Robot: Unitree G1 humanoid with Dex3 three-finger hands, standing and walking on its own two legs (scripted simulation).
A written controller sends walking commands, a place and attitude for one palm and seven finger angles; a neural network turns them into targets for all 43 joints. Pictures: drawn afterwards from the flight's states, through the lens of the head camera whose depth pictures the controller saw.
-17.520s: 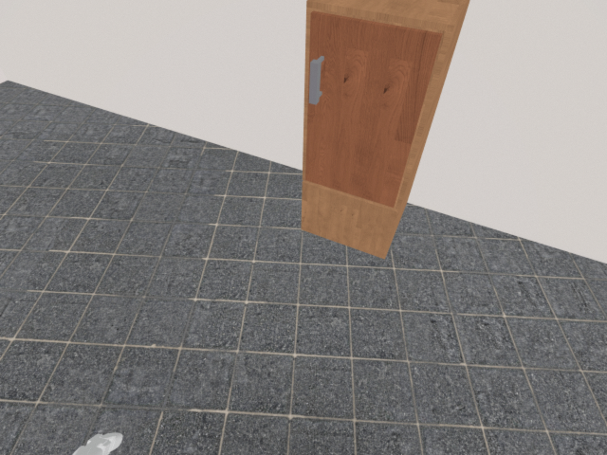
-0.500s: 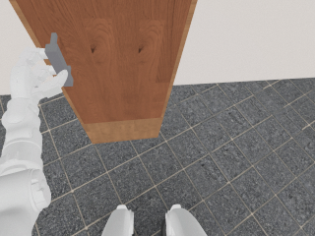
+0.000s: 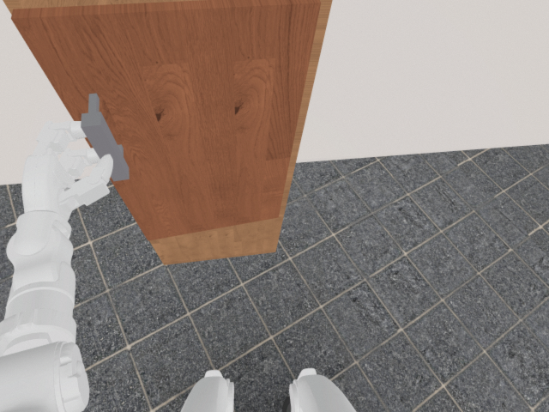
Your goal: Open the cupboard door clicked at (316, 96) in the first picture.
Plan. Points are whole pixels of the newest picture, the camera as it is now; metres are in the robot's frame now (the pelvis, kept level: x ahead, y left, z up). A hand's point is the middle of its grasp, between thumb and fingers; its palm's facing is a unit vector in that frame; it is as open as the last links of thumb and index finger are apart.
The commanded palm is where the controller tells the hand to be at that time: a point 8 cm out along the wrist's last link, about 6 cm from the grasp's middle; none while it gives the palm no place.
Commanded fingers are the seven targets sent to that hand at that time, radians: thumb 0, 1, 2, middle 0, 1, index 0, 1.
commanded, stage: pull the door open along its arc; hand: left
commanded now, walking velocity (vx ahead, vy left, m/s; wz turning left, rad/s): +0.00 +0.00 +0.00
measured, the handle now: (107, 138) +0.50 +0.25 +0.05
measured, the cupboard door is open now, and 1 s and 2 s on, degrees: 5 15 15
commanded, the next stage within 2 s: open thumb and fingers to let go in 0.66 s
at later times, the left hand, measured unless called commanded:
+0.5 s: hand (51, 320) +0.24 +0.25 +0.06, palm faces +0.15 -0.99 -0.05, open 5.0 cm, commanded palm +0.20 +0.30 +0.05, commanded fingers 0.00 0.90 0.90 -0.40 -1.35 -0.40 -1.35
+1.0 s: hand (27, 393) +0.17 +0.26 +0.04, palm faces +0.06 -1.00 -0.03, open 6.5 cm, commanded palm +0.14 +0.31 +0.05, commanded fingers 0.00 -0.01 0.51 -0.34 -1.25 -0.34 -1.25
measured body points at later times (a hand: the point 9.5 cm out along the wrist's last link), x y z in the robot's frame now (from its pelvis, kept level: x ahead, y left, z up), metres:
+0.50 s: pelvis +0.00 -0.01 +0.00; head +0.05 +0.00 +0.45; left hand +0.23 +0.30 +0.06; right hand +0.20 -0.23 -0.08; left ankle +0.01 +0.10 -0.66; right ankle +0.01 -0.12 -0.66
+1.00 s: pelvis -0.04 +0.00 -0.02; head +0.02 +0.02 +0.42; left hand +0.16 +0.31 +0.04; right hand +0.16 -0.23 -0.09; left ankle +0.00 +0.10 -0.66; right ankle +0.01 -0.12 -0.66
